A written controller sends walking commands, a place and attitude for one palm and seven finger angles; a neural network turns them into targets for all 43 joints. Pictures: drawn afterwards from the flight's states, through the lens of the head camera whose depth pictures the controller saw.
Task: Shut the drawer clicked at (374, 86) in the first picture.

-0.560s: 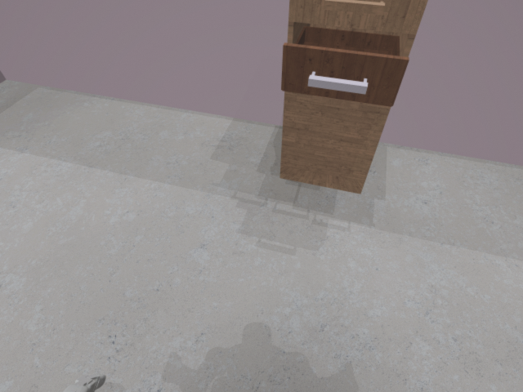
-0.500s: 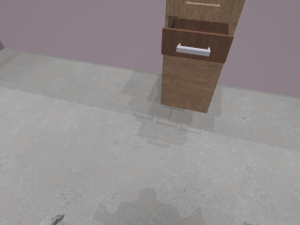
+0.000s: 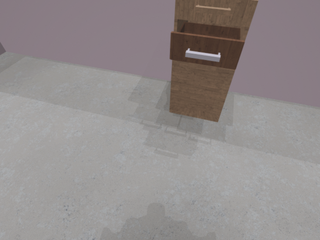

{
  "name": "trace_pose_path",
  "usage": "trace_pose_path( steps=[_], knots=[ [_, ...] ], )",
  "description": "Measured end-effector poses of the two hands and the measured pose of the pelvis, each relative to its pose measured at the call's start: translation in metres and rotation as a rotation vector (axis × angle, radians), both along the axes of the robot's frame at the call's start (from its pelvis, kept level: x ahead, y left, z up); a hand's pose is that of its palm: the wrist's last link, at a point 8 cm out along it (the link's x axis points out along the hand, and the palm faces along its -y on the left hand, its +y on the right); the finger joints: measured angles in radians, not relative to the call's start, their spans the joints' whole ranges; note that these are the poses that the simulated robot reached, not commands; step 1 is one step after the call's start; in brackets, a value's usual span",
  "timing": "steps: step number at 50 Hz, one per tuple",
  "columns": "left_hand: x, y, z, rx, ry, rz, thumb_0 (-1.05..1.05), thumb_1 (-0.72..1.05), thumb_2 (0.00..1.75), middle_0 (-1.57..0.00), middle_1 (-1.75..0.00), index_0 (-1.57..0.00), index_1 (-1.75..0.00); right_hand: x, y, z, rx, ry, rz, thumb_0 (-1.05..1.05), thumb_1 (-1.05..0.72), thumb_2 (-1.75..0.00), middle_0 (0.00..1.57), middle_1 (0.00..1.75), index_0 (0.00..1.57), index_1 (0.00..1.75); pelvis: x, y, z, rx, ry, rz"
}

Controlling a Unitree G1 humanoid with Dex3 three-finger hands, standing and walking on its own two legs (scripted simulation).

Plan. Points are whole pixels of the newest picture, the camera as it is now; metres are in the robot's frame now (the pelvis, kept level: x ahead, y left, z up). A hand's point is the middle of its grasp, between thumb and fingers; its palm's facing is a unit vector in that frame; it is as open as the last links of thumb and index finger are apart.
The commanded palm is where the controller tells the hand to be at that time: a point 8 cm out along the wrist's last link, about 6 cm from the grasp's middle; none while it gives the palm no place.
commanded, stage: stand and wait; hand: left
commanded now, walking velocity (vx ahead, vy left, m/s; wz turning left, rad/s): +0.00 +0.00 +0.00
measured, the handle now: (203, 54) +1.04 -0.17 -0.05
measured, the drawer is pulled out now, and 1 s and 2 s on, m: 0.19 0.19 0.19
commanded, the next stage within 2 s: look at it before walking up in 0.26 s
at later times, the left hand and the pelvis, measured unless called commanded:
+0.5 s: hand out of the picture +0.06 +0.25 -0.15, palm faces -0.03 -0.94 -0.33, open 7.4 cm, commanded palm none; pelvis -0.02 +0.00 +0.00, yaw +0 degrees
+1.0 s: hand out of the picture +0.05 +0.26 -0.15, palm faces -0.04 -0.94 -0.33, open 7.4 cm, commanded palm none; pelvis -0.01 +0.01 +0.00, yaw +0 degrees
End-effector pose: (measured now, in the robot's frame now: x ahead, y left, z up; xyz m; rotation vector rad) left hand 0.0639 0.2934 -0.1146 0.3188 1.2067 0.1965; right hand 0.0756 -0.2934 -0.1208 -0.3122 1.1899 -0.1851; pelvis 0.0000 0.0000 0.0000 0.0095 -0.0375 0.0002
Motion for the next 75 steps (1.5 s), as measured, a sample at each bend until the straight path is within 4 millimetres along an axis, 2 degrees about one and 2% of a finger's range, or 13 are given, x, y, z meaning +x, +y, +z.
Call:
trace_pose_path(
  steps=[7, 15, 27, 40, 52, 57, 62, 68, 71, 75],
  knots=[
    [-0.011, 0.001, -0.001, 0.0, 0.022, 0.001, 0.01, 0.9, 0.9, -0.21, -0.3, -0.2, -0.3, -0.021, -0.003, -0.001, -0.002, 0.039, -0.015, 0.0, -0.91, -0.9, 0.21, 0.3, 0.21, 0.3, -0.006, -0.001, 0.001, -0.002, -0.001, -0.002],
    [-0.011, 0.0, 0.0, -0.006, 0.008, -0.007, 0.01, 0.9, 0.9, -0.21, -0.3, -0.2, -0.3, -0.031, 0.001, -0.002, 0.005, 0.042, -0.022, 0.0, -0.91, -0.9, 0.21, 0.3, 0.21, 0.3, -0.012, 0.001, 0.002, -0.002, -0.004, -0.005],
    [-0.009, 0.001, 0.0, -0.014, -0.011, -0.016, 0.0, 0.9, 0.9, -0.21, -0.3, -0.2, -0.3, -0.032, 0.008, 0.0, 0.014, 0.025, -0.021, 0.0, -0.91, -0.9, 0.21, 0.3, 0.21, 0.3, -0.017, 0.005, 0.002, -0.002, -0.005, -0.007],
    [-0.02, 0.005, -0.003, -0.013, 0.027, -0.007, 0.0, 0.9, 0.9, -0.21, -0.3, -0.2, -0.3, -0.032, 0.01, 0.0, 0.01, 0.04, -0.021, 0.0, -0.91, -0.9, 0.21, 0.3, 0.21, 0.3, -0.016, 0.007, 0.003, -0.002, 0.003, -0.008],
    [-0.019, 0.005, -0.004, -0.013, 0.036, -0.003, 0.0, 0.9, 0.9, -0.21, -0.3, -0.2, -0.3, -0.024, 0.012, 0.0, 0.01, 0.035, -0.022, 0.0, -0.91, -0.9, 0.21, 0.3, 0.21, 0.3, -0.011, 0.009, 0.003, -0.004, 0.003, -0.015],
    [-0.022, -0.006, -0.014, -0.047, 0.078, -0.011, 0.0, 0.9, 0.9, -0.2, -0.3, -0.2, -0.3, -0.028, 0.024, -0.008, 0.039, 0.025, -0.059, 0.0, -0.91, -0.9, 0.21, 0.3, 0.21, 0.3, -0.003, 0.01, -0.002, -0.002, 0.01, -0.062],
    [-0.022, -0.029, -0.025, -0.092, 0.148, -0.036, 0.0, 0.9, 0.9, -0.2, -0.3, -0.19, -0.3, -0.046, 0.033, -0.022, 0.092, 0.038, -0.146, 0.0, -0.91, -0.9, 0.21, 0.3, 0.21, 0.3, 0.013, 0.003, -0.008, 0.013, 0.021, -0.129],
    [0.005, -0.067, -0.035, -0.115, 0.14, -0.075, 0.01, 0.9, 0.9, -0.2, -0.3, -0.2, -0.3, -0.072, 0.026, -0.048, 0.139, 0.134, -0.241, 0.0, -0.91, -0.9, 0.21, 0.3, 0.21, 0.3, 0.037, -0.019, -0.023, 0.001, 0.019, -0.185],
    [0.01, -0.081, -0.031, -0.124, 0.137, -0.061, 0.0, 0.9, 0.9, -0.21, -0.3, -0.2, -0.3, -0.062, 0.022, -0.043, 0.146, 0.162, -0.253, 0.0, -0.91, -0.9, 0.21, 0.3, 0.21, 0.3, 0.051, -0.025, -0.017, -0.006, 0.021, -0.206],
    [0.015, -0.094, -0.022, -0.136, 0.207, -0.087, 0.0, 0.9, 0.9, -0.21, -0.3, -0.2, -0.3, -0.019, 0.017, -0.028, 0.152, 0.068, -0.283, 0.01, -0.91, -0.9, 0.2, 0.3, 0.2, 0.3, 0.072, -0.029, -0.005, 0.003, 0.035, -0.25]
  ],
)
